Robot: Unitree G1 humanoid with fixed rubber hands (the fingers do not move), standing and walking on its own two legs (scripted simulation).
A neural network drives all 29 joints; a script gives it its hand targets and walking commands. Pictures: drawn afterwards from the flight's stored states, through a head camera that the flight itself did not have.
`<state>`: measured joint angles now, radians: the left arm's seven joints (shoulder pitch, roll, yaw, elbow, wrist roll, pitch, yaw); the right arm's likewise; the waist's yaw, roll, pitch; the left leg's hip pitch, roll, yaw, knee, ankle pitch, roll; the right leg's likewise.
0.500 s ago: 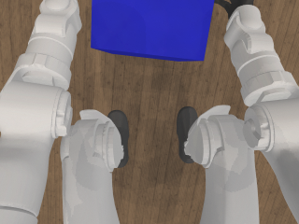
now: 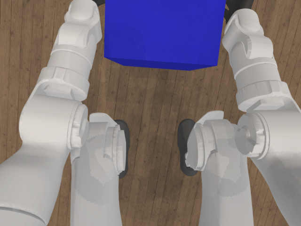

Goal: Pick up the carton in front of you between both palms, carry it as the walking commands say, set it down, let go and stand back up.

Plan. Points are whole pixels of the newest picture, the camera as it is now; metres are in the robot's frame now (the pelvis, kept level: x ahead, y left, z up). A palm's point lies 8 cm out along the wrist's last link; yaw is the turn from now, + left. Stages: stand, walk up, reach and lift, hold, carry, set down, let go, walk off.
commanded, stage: reach and lift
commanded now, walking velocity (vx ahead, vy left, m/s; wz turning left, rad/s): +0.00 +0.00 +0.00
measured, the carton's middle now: (161, 23) +0.53 +0.00 -0.21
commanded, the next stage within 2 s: none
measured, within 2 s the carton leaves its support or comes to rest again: neither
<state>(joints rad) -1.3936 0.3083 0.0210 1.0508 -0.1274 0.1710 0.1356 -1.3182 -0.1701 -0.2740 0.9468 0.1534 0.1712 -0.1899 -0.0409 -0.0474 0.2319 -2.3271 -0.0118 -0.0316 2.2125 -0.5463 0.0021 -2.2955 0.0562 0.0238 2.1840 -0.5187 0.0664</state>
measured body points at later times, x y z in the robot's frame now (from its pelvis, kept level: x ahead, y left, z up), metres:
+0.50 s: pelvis +0.00 -0.01 +0.12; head +0.25 +0.02 +0.49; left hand +0.50 +0.17 +0.06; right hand +0.50 -0.13 +0.06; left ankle +0.11 +0.12 -0.33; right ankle +0.12 -0.13 -0.33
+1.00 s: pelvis +0.04 -0.01 +0.25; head +0.20 +0.01 +0.67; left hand +0.46 +0.17 +0.21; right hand +0.47 -0.13 +0.21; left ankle +0.11 +0.12 -0.33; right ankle +0.12 -0.13 -0.33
